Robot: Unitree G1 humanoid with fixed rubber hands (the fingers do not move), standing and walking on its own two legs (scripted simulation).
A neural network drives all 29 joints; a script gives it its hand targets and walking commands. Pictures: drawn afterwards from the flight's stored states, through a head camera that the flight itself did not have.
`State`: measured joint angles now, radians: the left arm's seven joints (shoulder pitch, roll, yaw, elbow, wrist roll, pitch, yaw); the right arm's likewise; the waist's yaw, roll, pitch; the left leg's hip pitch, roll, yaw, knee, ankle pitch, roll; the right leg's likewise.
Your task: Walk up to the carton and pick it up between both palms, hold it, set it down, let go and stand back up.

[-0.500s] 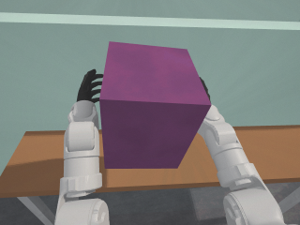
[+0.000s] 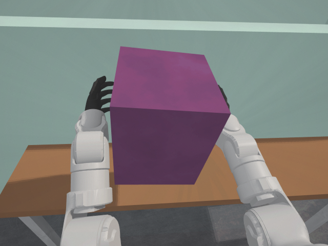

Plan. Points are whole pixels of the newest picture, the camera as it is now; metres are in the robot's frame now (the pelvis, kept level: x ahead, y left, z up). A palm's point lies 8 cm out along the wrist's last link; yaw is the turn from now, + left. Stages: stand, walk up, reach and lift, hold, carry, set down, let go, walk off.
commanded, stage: hold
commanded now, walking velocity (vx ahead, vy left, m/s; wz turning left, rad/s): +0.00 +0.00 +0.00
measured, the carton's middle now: (159, 119) +0.37 +0.01 +0.16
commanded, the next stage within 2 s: none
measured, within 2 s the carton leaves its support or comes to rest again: neither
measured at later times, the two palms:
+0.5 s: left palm (94, 110) +0.36 +0.15 +0.20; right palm (219, 114) +0.36 -0.14 +0.18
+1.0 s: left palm (95, 111) +0.36 +0.15 +0.20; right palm (220, 114) +0.36 -0.14 +0.18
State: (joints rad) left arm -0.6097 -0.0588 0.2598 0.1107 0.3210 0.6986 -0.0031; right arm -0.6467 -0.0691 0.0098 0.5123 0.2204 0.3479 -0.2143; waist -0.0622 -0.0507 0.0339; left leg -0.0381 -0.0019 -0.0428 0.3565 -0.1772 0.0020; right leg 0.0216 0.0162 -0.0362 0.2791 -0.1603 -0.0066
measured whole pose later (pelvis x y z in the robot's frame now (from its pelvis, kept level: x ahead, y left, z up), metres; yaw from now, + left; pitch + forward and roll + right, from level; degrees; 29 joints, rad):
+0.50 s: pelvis +0.00 +0.00 +0.00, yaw +0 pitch -8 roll -1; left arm -0.61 -0.04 0.25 0.13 0.31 0.68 0.00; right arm -0.65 -0.06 0.00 0.52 0.22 0.33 -0.22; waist -0.06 -0.05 0.03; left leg -0.05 0.00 -0.05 0.36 -0.18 0.00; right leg 0.01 0.02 -0.04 0.28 -0.16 -0.01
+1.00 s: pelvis +0.00 +0.00 +0.00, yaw +0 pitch -8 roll -1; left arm -0.61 -0.05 0.25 0.12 0.32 0.69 0.00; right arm -0.65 -0.06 0.00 0.51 0.21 0.34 -0.22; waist -0.06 -0.05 0.03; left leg -0.04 0.00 -0.04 0.36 -0.18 0.00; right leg 0.02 0.02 -0.04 0.28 -0.16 -0.01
